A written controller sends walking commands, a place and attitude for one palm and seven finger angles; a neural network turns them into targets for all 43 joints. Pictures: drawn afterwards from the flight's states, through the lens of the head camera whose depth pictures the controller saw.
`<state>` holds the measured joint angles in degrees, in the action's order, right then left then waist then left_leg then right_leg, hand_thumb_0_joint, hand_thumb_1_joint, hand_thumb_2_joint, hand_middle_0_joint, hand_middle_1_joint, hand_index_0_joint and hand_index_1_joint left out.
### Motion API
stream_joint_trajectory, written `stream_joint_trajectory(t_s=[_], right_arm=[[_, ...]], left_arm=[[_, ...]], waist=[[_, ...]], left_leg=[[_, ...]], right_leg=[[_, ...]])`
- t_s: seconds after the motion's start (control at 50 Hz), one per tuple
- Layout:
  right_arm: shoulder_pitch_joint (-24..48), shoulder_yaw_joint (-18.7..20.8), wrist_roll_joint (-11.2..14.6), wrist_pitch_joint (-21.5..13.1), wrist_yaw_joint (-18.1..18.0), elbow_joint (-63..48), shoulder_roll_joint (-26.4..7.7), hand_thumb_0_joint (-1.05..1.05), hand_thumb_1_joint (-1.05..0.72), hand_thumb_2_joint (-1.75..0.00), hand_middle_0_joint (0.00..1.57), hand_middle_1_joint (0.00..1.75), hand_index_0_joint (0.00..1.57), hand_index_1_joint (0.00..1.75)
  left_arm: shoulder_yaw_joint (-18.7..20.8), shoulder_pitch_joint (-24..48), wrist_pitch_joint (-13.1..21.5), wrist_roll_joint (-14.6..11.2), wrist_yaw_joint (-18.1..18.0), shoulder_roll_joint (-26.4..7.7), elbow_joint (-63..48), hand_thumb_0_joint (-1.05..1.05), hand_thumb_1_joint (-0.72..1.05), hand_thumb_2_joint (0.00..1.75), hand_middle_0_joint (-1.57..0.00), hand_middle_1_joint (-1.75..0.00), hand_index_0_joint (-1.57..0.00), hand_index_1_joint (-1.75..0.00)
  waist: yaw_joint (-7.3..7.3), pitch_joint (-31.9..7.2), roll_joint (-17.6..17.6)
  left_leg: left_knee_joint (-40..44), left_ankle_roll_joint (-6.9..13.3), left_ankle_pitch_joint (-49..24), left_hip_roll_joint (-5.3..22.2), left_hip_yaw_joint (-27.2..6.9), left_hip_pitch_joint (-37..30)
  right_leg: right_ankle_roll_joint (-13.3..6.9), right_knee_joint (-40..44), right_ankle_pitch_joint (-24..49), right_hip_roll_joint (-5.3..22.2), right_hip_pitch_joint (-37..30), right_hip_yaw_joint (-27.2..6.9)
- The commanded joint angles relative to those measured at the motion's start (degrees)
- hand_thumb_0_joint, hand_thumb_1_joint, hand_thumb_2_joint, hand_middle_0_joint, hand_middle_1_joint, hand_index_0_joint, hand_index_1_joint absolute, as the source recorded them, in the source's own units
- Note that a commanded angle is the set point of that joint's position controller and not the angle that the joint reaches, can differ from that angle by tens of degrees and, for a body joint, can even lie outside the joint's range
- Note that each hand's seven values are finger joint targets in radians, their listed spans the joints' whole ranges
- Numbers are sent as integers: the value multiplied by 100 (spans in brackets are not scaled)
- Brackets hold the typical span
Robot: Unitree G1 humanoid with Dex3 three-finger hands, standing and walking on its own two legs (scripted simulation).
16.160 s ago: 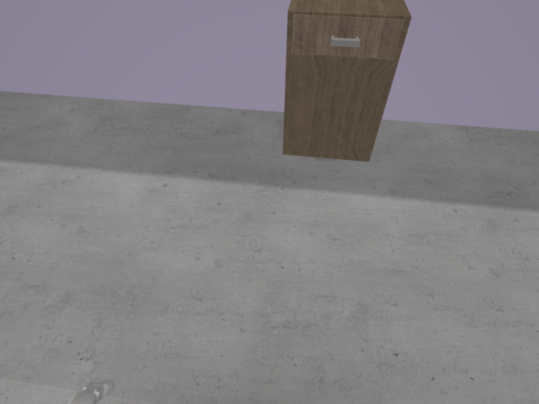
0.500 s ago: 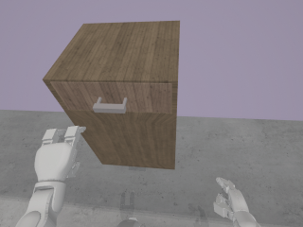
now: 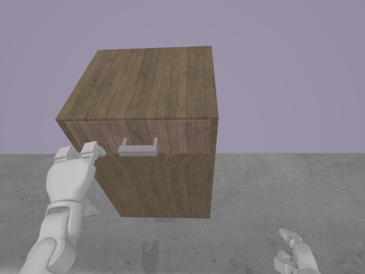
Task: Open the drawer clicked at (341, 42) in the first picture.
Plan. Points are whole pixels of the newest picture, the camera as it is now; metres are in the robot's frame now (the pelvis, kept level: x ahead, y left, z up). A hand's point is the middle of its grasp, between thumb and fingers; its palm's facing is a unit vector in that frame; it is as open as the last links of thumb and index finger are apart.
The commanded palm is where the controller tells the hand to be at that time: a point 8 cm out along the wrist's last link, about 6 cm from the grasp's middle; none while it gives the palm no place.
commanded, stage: raise the hand with hooked fingers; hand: left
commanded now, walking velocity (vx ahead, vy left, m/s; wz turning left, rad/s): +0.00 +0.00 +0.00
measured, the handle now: (139, 145) +0.50 +0.21 -0.07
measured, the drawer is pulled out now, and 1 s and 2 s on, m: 0.00 0.00 0.00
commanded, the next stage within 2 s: move the hooked fingers above the handle in 0.68 s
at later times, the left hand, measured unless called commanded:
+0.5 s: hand (87, 169) +0.30 +0.24 +0.09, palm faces -0.01 -0.09 -1.00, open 13.8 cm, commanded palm +0.28 +0.25 +0.15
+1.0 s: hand (108, 168) +0.32 +0.20 +0.07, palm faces -0.03 -0.07 -1.00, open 13.8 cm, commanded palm +0.30 +0.22 +0.13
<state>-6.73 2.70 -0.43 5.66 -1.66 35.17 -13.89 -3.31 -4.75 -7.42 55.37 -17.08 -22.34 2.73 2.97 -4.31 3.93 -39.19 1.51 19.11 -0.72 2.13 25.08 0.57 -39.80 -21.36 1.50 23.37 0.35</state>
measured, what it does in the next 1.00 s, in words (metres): stands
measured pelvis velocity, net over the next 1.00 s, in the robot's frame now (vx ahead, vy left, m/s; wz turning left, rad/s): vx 0.00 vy -0.03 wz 0.02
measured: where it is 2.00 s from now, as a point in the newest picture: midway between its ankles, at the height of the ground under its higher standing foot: outside the picture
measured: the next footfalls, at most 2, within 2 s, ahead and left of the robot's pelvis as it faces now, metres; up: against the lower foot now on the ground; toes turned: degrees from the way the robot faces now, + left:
none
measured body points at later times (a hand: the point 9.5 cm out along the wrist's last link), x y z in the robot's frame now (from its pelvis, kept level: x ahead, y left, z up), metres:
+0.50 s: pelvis +0.00 +0.00 +0.02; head +0.02 -0.03 +0.47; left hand +0.30 +0.24 +0.14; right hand +0.18 -0.22 -0.10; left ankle +0.01 +0.10 -0.72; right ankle -0.01 -0.13 -0.72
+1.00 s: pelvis +0.00 -0.03 +0.02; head +0.03 -0.06 +0.46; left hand +0.31 +0.21 +0.13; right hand +0.20 -0.26 -0.10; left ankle +0.01 +0.10 -0.72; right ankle -0.01 -0.13 -0.72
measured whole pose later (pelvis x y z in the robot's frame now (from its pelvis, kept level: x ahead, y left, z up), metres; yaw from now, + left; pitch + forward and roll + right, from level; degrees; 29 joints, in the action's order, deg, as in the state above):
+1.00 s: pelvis +0.00 -0.03 +0.02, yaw +1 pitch +3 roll +1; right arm -6.9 0.7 0.8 6.0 -2.9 36.2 -14.2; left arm -6.1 8.3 -0.8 55.3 -6.2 -25.1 12.7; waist 3.5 -1.3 3.8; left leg -29.2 -0.6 14.2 0.4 0.4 18.1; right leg -1.6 -31.7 -17.9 0.1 16.9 2.1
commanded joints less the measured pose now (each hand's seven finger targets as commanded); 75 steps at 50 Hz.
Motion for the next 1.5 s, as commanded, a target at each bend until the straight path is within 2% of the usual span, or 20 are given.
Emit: stream_joint_trajectory(t_s=[0.0, 0.12, 0.2, 0.26, 0.34, 0.4, 0.52, 0.6, 0.64, 0.7, 0.82, 0.92, 1.0, 1.02, 1.1, 1.12, 1.18, 1.32, 1.4, 1.48], right_arm=[[677, 27, 8, -208, -65, -965, -597, 0, -90, -90, 20, 30, 20, 30], [605, -94, 0, -133, -82, -881, -528, 0, -90, -90, 20, 30, 20, 30], [555, -86, 20, -144, -61, -838, -532, 0, -90, -90, 20, 30, 20, 30], [520, -91, 49, -130, -55, -788, -563, 0, -90, -90, 20, 30, 20, 30], [419, -58, 47, -119, 21, -809, -611, 0, -90, -90, 20, 30, 20, 30], [449, -37, 28, -107, 33, -870, -648, 0, -90, -90, 20, 30, 20, 30], [467, 13, -1, -193, 0, -807, -638, 0, -90, -90, 20, 30, 20, 30], [448, 64, 46, -207, 5, -700, -610, 0, -90, -90, 20, 30, 20, 30], [455, 67, 63, -211, 7, -677, -614, 0, -90, -90, 20, 30, 20, 30], [539, 60, 126, -197, -11, -690, -623, 0, -90, -90, 20, 30, 20, 30], [605, -13, 141, -171, -96, -711, -671, 0, -90, -90, 20, 30, 20, 30], [503, -14, 94, -208, -159, -671, -624, 0, -90, -90, 20, 30, 20, 30], [369, 47, 78, -260, -165, -590, -560, 0, -90, -90, 20, 30, 20, 30], [311, 69, 81, -259, -156, -577, -584, 0, -90, -90, 20, 30, 20, 30], [236, 118, 110, -241, -137, -529, -596, 0, -90, -90, 20, 30, 20, 30], [198, 124, 121, -214, -123, -516, -632, 0, -90, -90, 20, 30, 20, 30], [161, 146, 126, -164, -130, -526, -674, 0, -90, -90, 20, 30, 20, 30], [-115, 252, 67, -134, -104, -523, -699, 0, -90, -90, 20, 30, 20, 30], [-280, 290, 52, -111, -73, -430, -675, 0, -90, -90, 20, 30, 20, 30], [-379, 310, 58, -72, -28, -348, -686, 0, -90, -90, 20, 30, 20, 30]], left_arm=[[368, 1483, -68, 79, 402, -1134, -1192, 0, -50, 30, -30, -120, -30, -120], [660, 2211, 192, 164, 703, -1487, -984, 0, -50, 30, -30, -120, -30, -120], [575, 2624, 304, 38, 846, -1455, -1029, 0, -50, 30, -30, -120, -30, -120], [463, 2853, 316, -37, 1021, -1422, -846, 0, -50, 30, -30, -120, -30, -120], [363, 2249, 385, -132, 1263, -1220, -633, 0, -50, 30, -30, -120, -30, -120], [495, 2189, 560, -183, 1309, -1363, -905, 0, -50, 30, -30, -120, -30, -120], [1003, 2441, 977, -93, 818, -1743, -1315, 0, -50, 30, -30, -120, -30, -120], [931, 2467, 901, -44, 475, -1604, -1102, 0, -50, 30, -30, -120, -30, -120], [892, 2418, 757, -50, 426, -1576, -965, 0, -50, 30, -30, -120, -30, -120], [593, 2309, 494, -119, 530, -1347, -707, 0, -50, 30, -30, -120, -30, -120], [441, 2579, 361, -119, 932, -1387, -331, 0, -50, 30, -30, -120, -30, -120], [618, 3154, 743, 34, 862, -1625, -223, 0, -50, 30, -30, -120, -30, -120], [655, 3388, 999, 89, 603, -1544, -49, 0, -50, 30, -30, -120, -30, -120], [829, 3319, 1000, 96, 540, -1677, 40, 0, -50, 30, -30, -120, -30, -120], [715, 3234, 844, 118, 382, -1492, 528, 0, -50, 30, -30, -120, -30, -120], [844, 3143, 762, 122, 382, -1601, 717, 0, -50, 30, -30, -120, -30, -120], [647, 3299, 651, 121, 450, -1506, 776, 0, -50, 30, -30, -120, -30, -120], [392, 3659, 919, 127, 496, -1257, 447, 0, -50, 30, -30, -120, -30, -120], [421, 3919, 1024, 305, 197, -1195, 699, 0, -50, 30, -30, -120, -30, -120], [379, 4301, 842, 469, -140, -1113, 1147, 0, -50, 30, -30, -120, -30, -120]], waist=[[51, -915, -403], [140, -870, 107], [92, -1065, 66], [27, -959, 31], [95, -957, -273], [136, -1016, -288], [201, -1126, -90], [159, -1169, 28], [162, -1290, -160], [114, -1075, -341], [10, -771, -808], [48, -968, -400], [34, -1207, -222], [66, -1321, -283], [49, -1374, -430], [53, -1394, -631], [-20, -1473, -628], [-164, -1745, -430], [-192, -1698, -284], [-209, -1845, -123]], left_leg=[[948, 11, -1624, 30, -294, -1148], [1222, -71, -1932, 44, -359, -1493], [1280, -90, -2223, 38, -369, -1718], [1364, -104, -2246, 44, -394, -1713], [1388, -70, -2390, 25, -343, -1676], [1407, -27, -2257, -10, -294, -1622], [1370, -8, -2070, -65, -289, -1562], [1285, -6, -1981, -110, -179, -1536], [1300, 13, -1914, -116, -127, -1501], [1324, 38, -1711, -147, -49, -1353], [1306, 98, -1472, -200, 27, -1147], [1169, 97, -1411, -258, 27, -1154], [994, 100, -1625, -255, 22, -1165], [961, 91, -1668, -265, 12, -1086], [835, 97, -1824, -259, 70, -889], [835, 94, -1827, -261, 64, -800], [767, 101, -1914, -263, 101, -731], [565, 114, -2280, -210, -12, -968], [455, 78, -2308, -161, -76, -958], [377, 31, -2317, -123, -111, -904]], right_leg=[[-267, 782, 1279, -247, -473, 199], [-343, 1036, 1248, -304, -739, 229], [-319, 1164, 1520, -305, -915, 214], [-312, 1259, 1504, -306, -930, 244], [-296, 1338, 1662, -307, -1082, 242], [-287, 1365, 1724, -295, -1182, 215], [-308, 1349, 1626, -313, -1144, 162], [-308, 1300, 1641, -288, -1018, 140], [-283, 1323, 1689, -259, -1155, 101], [-237, 1384, 1698, -234, -1163, 54], [-161, 1492, 1710, -205, -1153, -33], [-189, 1385, 1667, -194, -1069, -107], [-218, 1197, 1959, -199, -959, -85], [-220, 1166, 2005, -217, -1062, -101], [-199, 1008, 2421, -200, -1017, -88], [-193, 1001, 2473, -214, -1100, -88], [-173, 906, 2751, -191, -1108, -78], [-228, 709, 2753, -258, -771, 23], [-284, 566, 2413, -310, -325, 118], [-334, 414, 2172, -350, -56, 193]])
